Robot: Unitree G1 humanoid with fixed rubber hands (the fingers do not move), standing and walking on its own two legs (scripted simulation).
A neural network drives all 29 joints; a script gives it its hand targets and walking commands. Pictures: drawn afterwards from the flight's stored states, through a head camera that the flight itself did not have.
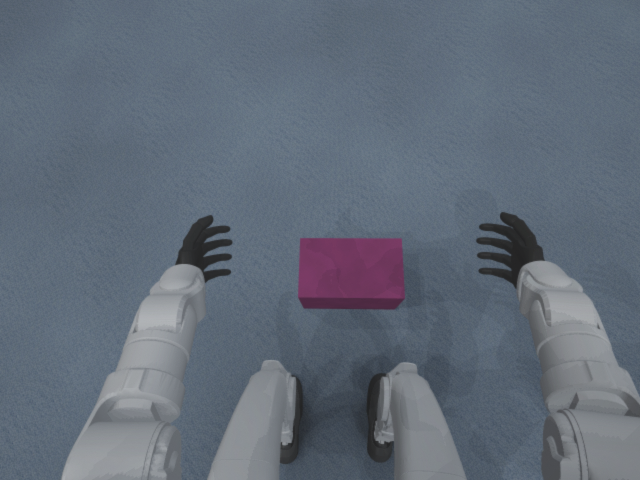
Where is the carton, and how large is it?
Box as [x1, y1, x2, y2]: [298, 238, 404, 309]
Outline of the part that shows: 300,238 298,297 304,308 394,309 404,298 401,238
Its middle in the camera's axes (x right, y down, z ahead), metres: +0.08 +0.11 +1.02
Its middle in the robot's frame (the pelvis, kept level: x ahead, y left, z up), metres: +0.48 -0.02 -0.59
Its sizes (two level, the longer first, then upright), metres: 0.254 0.150 0.176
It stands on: the floor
